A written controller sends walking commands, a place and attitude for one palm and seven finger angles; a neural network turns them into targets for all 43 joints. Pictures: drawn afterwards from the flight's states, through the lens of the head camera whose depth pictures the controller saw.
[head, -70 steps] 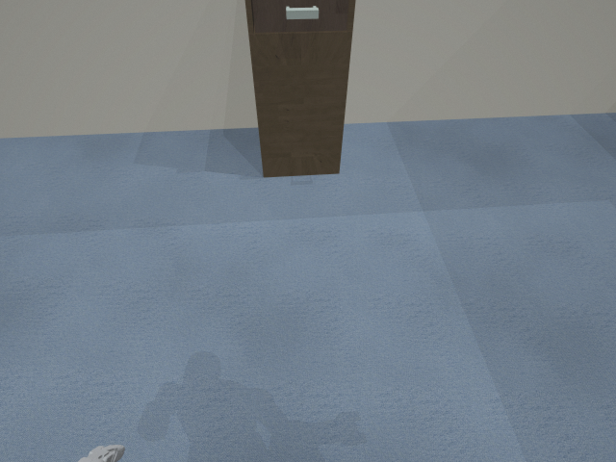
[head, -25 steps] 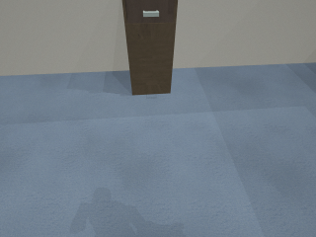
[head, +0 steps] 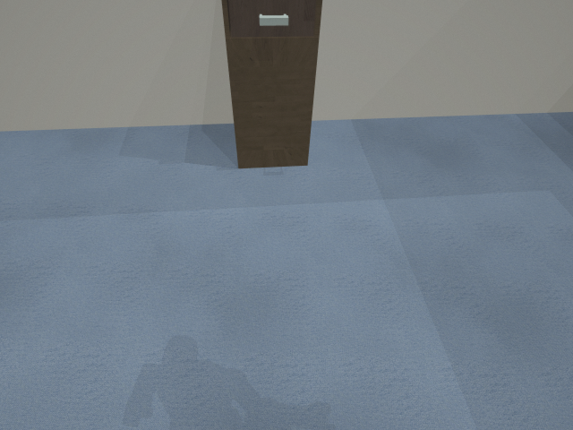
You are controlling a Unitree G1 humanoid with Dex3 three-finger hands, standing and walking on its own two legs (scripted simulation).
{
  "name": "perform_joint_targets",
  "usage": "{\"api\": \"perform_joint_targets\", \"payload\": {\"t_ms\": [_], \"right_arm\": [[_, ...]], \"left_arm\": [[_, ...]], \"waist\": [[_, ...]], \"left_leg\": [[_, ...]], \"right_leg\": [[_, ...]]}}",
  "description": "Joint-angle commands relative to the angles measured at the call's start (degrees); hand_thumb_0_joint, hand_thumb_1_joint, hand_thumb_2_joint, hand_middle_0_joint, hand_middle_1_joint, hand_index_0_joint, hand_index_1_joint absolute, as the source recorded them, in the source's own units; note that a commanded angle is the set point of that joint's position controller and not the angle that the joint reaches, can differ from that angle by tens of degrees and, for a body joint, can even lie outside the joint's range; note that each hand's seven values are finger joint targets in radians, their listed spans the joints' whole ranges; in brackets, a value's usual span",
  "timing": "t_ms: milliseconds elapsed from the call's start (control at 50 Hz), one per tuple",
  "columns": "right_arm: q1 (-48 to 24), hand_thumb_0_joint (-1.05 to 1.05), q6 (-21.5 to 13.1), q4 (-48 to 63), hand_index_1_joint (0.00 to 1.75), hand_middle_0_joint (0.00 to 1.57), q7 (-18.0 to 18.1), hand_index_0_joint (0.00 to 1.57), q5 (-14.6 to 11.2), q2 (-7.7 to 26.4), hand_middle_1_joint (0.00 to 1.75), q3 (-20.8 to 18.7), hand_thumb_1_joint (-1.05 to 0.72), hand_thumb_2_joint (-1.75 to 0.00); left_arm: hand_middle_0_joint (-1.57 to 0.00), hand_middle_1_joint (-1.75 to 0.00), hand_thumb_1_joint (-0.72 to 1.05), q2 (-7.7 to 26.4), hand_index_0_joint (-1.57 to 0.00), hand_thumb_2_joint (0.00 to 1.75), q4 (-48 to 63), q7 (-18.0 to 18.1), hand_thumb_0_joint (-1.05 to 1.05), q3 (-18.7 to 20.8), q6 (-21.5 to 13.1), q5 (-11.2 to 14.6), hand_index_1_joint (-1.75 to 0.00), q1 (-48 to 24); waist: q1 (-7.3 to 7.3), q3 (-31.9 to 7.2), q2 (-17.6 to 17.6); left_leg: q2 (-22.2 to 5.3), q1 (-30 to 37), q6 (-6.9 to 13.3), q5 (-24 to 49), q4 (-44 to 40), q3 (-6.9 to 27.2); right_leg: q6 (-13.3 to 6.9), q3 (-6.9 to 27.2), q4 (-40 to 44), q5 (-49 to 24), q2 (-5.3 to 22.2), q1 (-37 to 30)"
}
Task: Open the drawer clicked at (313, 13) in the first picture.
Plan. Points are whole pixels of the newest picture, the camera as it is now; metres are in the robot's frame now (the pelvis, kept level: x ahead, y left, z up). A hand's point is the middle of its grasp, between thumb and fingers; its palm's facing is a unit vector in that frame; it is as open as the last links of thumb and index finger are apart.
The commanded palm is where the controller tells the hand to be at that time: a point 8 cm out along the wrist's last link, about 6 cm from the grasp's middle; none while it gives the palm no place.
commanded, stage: look at it before walking up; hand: left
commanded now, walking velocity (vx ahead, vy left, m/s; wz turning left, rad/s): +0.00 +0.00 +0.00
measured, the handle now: (273, 18) +1.51 +0.14 +0.00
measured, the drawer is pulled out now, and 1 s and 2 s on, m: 0.00 0.00 0.00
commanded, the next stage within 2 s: walk to a spot facing it in 0.04 s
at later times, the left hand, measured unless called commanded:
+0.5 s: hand out of the picture +0.04 +0.17 -0.19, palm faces -0.02 -0.98 -0.20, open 7.4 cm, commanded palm none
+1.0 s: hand (198, 328) +0.33 +0.19 -0.18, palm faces -0.22 -0.96 -0.19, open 7.4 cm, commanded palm none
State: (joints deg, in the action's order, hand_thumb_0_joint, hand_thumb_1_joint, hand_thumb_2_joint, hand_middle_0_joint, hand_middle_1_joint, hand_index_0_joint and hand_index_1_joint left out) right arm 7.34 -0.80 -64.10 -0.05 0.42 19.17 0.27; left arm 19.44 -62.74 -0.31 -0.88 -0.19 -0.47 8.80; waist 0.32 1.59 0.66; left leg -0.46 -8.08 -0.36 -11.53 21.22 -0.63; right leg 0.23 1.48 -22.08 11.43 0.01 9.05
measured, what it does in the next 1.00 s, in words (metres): walks ahead, turning right: left foot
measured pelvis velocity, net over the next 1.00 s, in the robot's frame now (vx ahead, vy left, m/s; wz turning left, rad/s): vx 0.25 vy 0.01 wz -0.31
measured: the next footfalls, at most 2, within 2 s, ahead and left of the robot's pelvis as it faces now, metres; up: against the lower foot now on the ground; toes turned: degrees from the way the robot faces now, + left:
left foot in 0.78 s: +0.30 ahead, +0.11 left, +0.00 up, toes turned -4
right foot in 1.24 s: +0.44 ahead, -0.20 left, +0.00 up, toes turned -30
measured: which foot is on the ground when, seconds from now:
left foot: down 0.00-0.44, up 0.46-0.76, down 0.78-1.00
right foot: down 0.00-0.78, up 0.80-1.00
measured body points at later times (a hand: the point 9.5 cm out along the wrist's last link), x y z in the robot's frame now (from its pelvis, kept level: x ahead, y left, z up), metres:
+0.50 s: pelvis +0.06 -0.02 -0.02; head +0.06 -0.03 +0.43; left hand +0.04 +0.22 -0.17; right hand +0.04 -0.26 -0.18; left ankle +0.00 +0.11 -0.72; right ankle +0.01 -0.12 -0.75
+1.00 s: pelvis +0.25 +0.01 -0.01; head +0.26 +0.03 +0.44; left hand +0.34 +0.24 -0.17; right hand +0.22 -0.23 -0.14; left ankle +0.26 +0.11 -0.75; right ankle +0.22 -0.11 -0.67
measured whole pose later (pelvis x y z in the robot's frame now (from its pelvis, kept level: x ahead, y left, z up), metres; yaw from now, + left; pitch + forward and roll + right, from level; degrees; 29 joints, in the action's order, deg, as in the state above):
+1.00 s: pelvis +0.25 +0.01 -0.01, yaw -18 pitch +0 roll +1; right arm 15.8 -5.7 -59.3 1.5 1.2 8.7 -3.3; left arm 12.5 -59.4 -0.9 4.7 -0.3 -1.9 15.7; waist 1.2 0.3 3.3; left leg -3.0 -9.2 1.6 -16.0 25.4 -13.7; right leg -1.1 -2.8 -64.1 14.7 4.5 31.4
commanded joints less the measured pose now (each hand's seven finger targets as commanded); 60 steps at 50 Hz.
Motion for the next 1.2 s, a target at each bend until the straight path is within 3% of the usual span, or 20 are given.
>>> {"api": "perform_joint_targets", "payload": {"t_ms": [0, 120, 160, 240, 320, 380, 400, 420, 440, 500, 660, 700, 720, 760, 780, 820, 900, 1080, 1140, 1180], "right_arm": [[-2.96, 0.00, -1.33, 3.57, 0.30, 0.20, 0.75, 0.20, -0.03, 12.03, 0.30, -2.29, -0.90, -0.90], [-3.33, 0.00, -1.29, 3.40, 0.30, 0.20, 0.76, 0.20, -0.04, 12.09, 0.30, -2.29, -0.90, -0.90], [0.53, 0.00, -0.32, 1.80, 0.30, 0.20, 0.47, 0.20, 0.50, 5.05, 0.30, -0.71, -0.90, -0.90], [3.74, 0.00, 0.34, 2.74, 0.30, 0.20, 0.28, 0.20, 0.97, 6.51, 0.30, -1.98, -0.90, -0.90], [7.11, 0.00, -0.49, 4.15, 0.30, 0.20, 0.57, 0.20, 0.77, 8.06, 0.30, -3.74, -0.90, -0.90], [6.73, 0.00, -1.02, 4.91, 0.30, 0.20, 0.51, 0.20, 0.66, 5.88, 0.30, -4.00, -0.90, -0.90], [5.60, 0.00, -1.26, 5.94, 0.30, 0.20, 0.50, 0.20, 0.58, 3.40, 0.30, -3.68, -0.90, -0.90], [2.25, 0.00, -1.69, 8.21, 0.30, 0.20, 0.28, 0.20, 0.29, -0.29, 0.30, -3.09, -0.90, -0.90], [-3.24, 0.00, -2.22, 10.81, 0.30, 0.20, 0.11, 0.20, 0.64, -0.08, 0.30, -2.77, -0.90, -0.90], [-3.49, 0.00, -3.05, 10.71, 0.30, 0.20, -0.11, 0.20, 0.58, -2.07, 0.30, -3.06, -0.90, -0.90], [-1.09, 0.00, -2.77, 10.98, 0.30, 0.20, -1.31, 0.20, -0.12, -5.96, 0.30, -3.48, -0.90, -0.90], [5.75, 0.00, -3.27, 8.83, 0.30, 0.20, -0.67, 0.20, 0.08, -4.89, 0.30, -3.94, -0.90, -0.90], [12.30, 0.00, -3.68, 6.60, 0.30, 0.20, 0.22, 0.20, 0.24, -2.74, 0.30, -4.45, -0.90, -0.90], [26.35, 0.00, -3.88, 3.48, 0.30, 0.20, 1.12, 0.20, 1.21, 6.78, 0.30, -6.56, -0.90, -0.90], [22.37, 0.00, -3.10, 4.60, 0.30, 0.20, 1.11, 0.20, 0.92, 5.53, 0.30, -6.25, -0.90, -0.90], [14.52, 0.00, -3.58, 6.08, 0.30, 0.20, 1.16, 0.20, 1.05, -1.75, 0.30, -4.77, -0.90, -0.90], [13.11, 0.00, -5.13, 4.94, 0.30, 0.20, 1.45, 0.20, 1.02, -5.56, 0.30, -3.88, -0.90, -0.90], [19.29, 0.00, -4.49, 2.26, 0.30, 0.20, 0.94, 0.20, 1.50, -2.69, 0.30, -4.20, -0.90, -0.90], [18.57, 0.00, -3.96, 2.02, 0.30, 0.20, 0.91, 0.20, 1.70, -0.69, 0.30, -4.37, -0.90, -0.90], [17.43, 0.00, -3.55, 1.97, 0.30, 0.20, 0.77, 0.20, 1.27, -0.30, 0.30, -4.21, -0.90, -0.90]], "left_arm": [[-0.20, -0.30, 0.90, 11.95, -0.20, 0.90, 3.76, 0.91, 0.00, 2.57, -1.41, -0.22, -0.30, -2.25], [-0.20, -0.30, 0.90, 11.93, -0.20, 0.90, 3.54, 0.95, 0.00, 2.51, -1.37, -0.22, -0.30, -2.21], [-0.20, -0.30, 0.90, 4.78, -0.20, 0.90, 1.79, 1.08, 0.00, 1.13, -0.02, -0.23, -0.30, 2.00], [-0.20, -0.30, 0.90, 4.39, -0.20, 0.90, 3.15, -0.13, 0.00, 2.09, 0.98, -0.99, -0.30, 4.79], [-0.20, -0.30, 0.90, 0.53, -0.20, 0.90, 5.13, -0.96, 0.00, 2.82, 0.02, -1.05, -0.30, 8.03], [-0.20, -0.30, 0.90, -0.99, -0.20, 0.90, 4.58, -1.11, 0.00, 3.48, -1.00, -1.16, -0.30, 12.74], [-0.20, -0.30, 0.90, 0.51, -0.20, 0.90, 3.50, -0.73, 0.00, 4.17, -1.61, -1.30, -0.30, 16.87], [-0.20, -0.30, 0.90, 4.71, -0.20, 0.90, 1.47, 0.06, 0.00, 5.30, -2.32, -1.29, -0.30, 22.96], [-0.20, -0.30, 0.90, 5.54, -0.20, 0.90, 0.25, 0.90, 0.00, 5.53, -2.85, -0.61, -0.30, 28.13], [-0.20, -0.30, 0.90, 1.99, -0.20, 0.90, 1.09, 1.93, 0.00, 5.02, -3.24, -1.30, -0.30, 24.61], [-0.20, -0.30, 0.90, -0.44, -0.20, 0.90, 0.66, 1.57, 0.00, 5.19, -3.61, -1.23, -0.30, 19.33], [-0.20, -0.30, 0.90, -0.50, -0.20, 0.90, 0.47, 1.34, 0.00, 5.68, -3.45, -0.82, -0.30, 17.99], [-0.20, -0.30, 0.90, -2.20, -0.20, 0.90, 0.46, 1.23, 0.00, 5.57, -3.43, -0.70, -0.30, 18.63], [-0.20, -0.30, 0.90, -7.36, -0.20, 0.90, 2.80, 0.37, 0.00, 5.04, -3.44, -0.27, -0.30, 20.40], [-0.20, -0.30, 0.90, -6.15, -0.20, 0.90, 4.01, 0.70, 0.00, 4.89, -3.25, -0.72, -0.30, 18.20], [-0.20, -0.30, 0.90, -7.29, -0.20, 0.90, 4.48, -0.11, 0.00, 4.93, -2.77, -1.37, -0.30, 11.41], [-0.20, -0.30, 0.90, -9.49, -0.20, 0.90, 3.82, -0.99, 0.00, 4.96, -0.75, -1.71, -0.30, 13.87], [-0.20, -0.30, 0.90, -7.95, -0.20, 0.90, 10.65, -1.82, 0.00, 4.30, -0.54, -1.55, -0.30, -4.10], [-0.20, -0.30, 0.90, -6.87, -0.20, 0.90, 10.69, -1.88, 0.00, 4.54, -0.91, -1.41, -0.30, -3.33], [-0.20, -0.30, 0.90, -4.53, -0.20, 0.90, 7.47, -1.45, 0.00, 5.23, -1.58, -1.59, -0.30, 6.81]], "waist": [[-0.28, -3.48, -0.40], [-0.22, -2.98, -0.64], [-0.19, -3.36, -1.01], [-0.17, 4.96, -2.43], [-0.17, 5.27, -7.63], [2.05, 4.80, -5.00], [3.88, 4.88, 1.98], [5.65, 5.18, 17.31], [8.30, 6.15, 18.18], [4.18, 4.03, 3.16], [0.32, 4.19, 7.39], [-2.67, 1.77, 6.47], [-4.92, -1.30, 2.55], [-7.88, -10.65, -20.18], [-6.53, -7.64, -13.22], [-4.15, 4.65, -6.66], [0.58, 2.77, -6.74], [-2.97, 6.45, -5.99], [-1.36, 4.65, -5.76], [3.79, -0.60, -3.05]], "left_leg": [[-6.59, 1.06, 1.95, 6.59, -3.21, 5.84], [-6.68, 1.24, 1.97, 6.69, -3.60, 5.89], [-6.38, 1.46, 0.85, -2.29, -2.70, 3.98], [-8.13, -4.76, 2.73, -24.96, -5.21, 6.03], [-15.12, -2.50, 7.18, -25.93, -6.71, 11.61], [-13.47, -6.86, 5.91, -16.22, 2.53, 5.05], [-8.75, -14.15, 3.24, -14.45, 12.98, -0.01], [-1.73, -27.55, -0.08, -18.61, 28.50, -8.03], [-2.07, -34.67, 0.04, -23.51, 37.16, -4.38], [-6.17, -35.58, -0.42, -17.41, 40.05, -0.77], [-3.27, -14.84, -0.50, -3.38, 19.27, -5.20], [-1.01, -2.67, -0.24, 1.15, 11.97, -7.39], [-2.63, 7.83, 0.55, 0.09, 8.97, -5.00], [-27.05, 20.91, 8.38, -10.56, -5.46, 27.09], [-29.65, 13.21, 11.16, -22.18, -8.83, 30.57], [-24.93, -0.19, 9.71, -21.99, -11.49, 20.83], [-18.75, -5.04, 7.54, -1.02, -10.47, 1.88], [-18.42, 3.77, 7.67, 12.64, -9.33, -6.66], [-18.71, 5.40, 6.90, 19.64, -4.51, -9.05], [-15.86, 2.08, 4.82, 29.76, 10.53, -12.59]], "right_leg": [[-1.99, 5.55, 3.78, -5.97, 6.56, 0.20], [-1.88, 5.38, 3.85, -6.19, 6.53, 0.30], [-1.09, 5.37, 3.13, 3.83, 5.56, 1.45], [-2.25, 5.67, -0.92, 19.61, 1.93, 9.56], [-2.17, -0.72, -13.62, 12.74, -1.61, 14.15], [-2.60, -1.95, -8.45, 9.44, -0.31, 6.26], [-4.83, 6.99, -2.86, 10.28, 3.69, -0.39], [-10.00, 25.09, 5.45, 6.85, 13.70, -8.73], [-14.40, 35.10, 8.96, -2.73, 19.28, -11.39], [-16.18, 25.96, 4.50, -11.26, 18.02, -12.58], [-9.24, 13.14, 7.18, -6.81, 10.56, 2.45], [-7.38, 9.55, 0.94, -9.20, 7.44, 5.64], [-6.41, 8.61, -9.21, -13.18, 5.10, 9.28], [-2.69, -1.28, -42.88, 20.40, -3.88, 24.78], [-3.52, 1.34, -50.77, 20.32, -0.42, 26.88], [-3.26, 0.74, -53.81, 10.89, 4.71, 30.87], [-1.61, -1.12, -46.11, 3.89, 6.57, 24.52], [-1.37, -7.15, -19.12, -0.89, 5.54, 23.55], [-2.97, -9.18, -14.91, 1.08, 3.26, 16.66], [-4.61, -11.60, -9.80, -0.20, -0.30, 0.89]]}}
